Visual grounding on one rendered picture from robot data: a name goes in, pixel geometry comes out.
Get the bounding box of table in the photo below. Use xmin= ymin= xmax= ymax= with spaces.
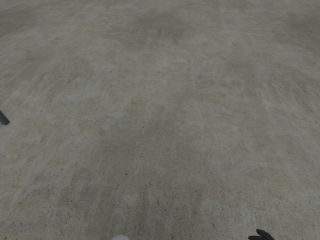
xmin=0 ymin=111 xmax=10 ymax=126

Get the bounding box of right robot hand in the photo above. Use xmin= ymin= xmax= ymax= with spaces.
xmin=248 ymin=229 xmax=275 ymax=240

